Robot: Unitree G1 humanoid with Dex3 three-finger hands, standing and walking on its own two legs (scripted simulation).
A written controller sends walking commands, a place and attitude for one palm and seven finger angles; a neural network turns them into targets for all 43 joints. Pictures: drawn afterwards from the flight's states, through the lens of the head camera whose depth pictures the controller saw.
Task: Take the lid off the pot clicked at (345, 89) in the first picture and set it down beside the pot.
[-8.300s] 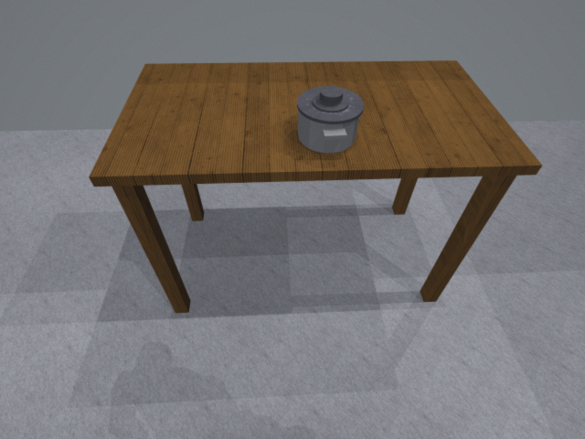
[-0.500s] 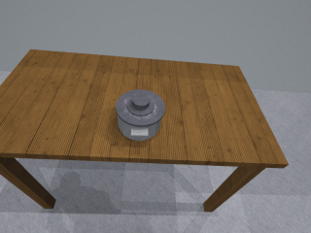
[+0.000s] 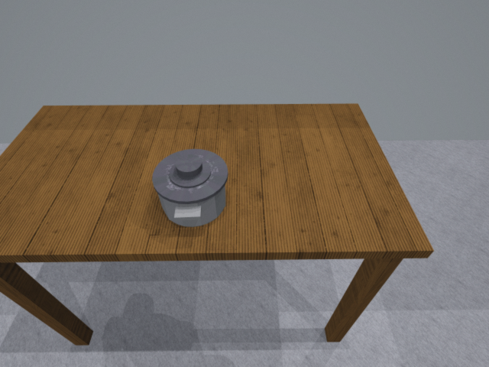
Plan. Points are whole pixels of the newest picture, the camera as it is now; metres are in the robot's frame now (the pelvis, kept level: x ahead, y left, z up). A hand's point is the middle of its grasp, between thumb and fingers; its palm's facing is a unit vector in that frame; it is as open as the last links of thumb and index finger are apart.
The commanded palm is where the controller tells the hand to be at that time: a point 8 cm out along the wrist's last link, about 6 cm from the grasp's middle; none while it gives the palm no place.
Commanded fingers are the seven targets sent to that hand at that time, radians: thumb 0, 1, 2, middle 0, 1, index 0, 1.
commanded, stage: come to a stop and stand still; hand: left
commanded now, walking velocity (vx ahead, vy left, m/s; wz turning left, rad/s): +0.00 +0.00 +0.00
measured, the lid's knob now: (189, 165) +0.49 +0.14 +0.06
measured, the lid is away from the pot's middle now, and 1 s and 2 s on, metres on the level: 0.00 0.00 0.00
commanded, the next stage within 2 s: look again from close up in 1.08 s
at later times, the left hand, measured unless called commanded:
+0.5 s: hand out of the picture -0.02 +0.17 -0.18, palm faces +0.06 -0.98 -0.17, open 7.4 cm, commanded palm none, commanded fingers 0.00 0.90 0.90 -0.20 -0.30 -0.20 -0.30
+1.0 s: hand out of the picture -0.01 +0.20 -0.18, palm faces +0.04 -0.98 -0.19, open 7.4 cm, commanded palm none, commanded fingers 0.00 0.90 0.90 -0.20 -0.30 -0.20 -0.30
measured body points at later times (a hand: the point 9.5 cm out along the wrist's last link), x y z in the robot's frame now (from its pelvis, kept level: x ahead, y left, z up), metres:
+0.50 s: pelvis +0.02 +0.01 +0.00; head +0.02 +0.01 +0.45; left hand -0.02 +0.22 -0.16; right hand +0.03 -0.22 -0.16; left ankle +0.02 +0.15 -0.74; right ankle -0.07 -0.08 -0.74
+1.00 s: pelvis +0.01 +0.03 +0.00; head +0.02 +0.03 +0.45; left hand -0.01 +0.25 -0.16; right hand +0.00 -0.18 -0.16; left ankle +0.02 +0.15 -0.74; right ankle -0.07 -0.08 -0.74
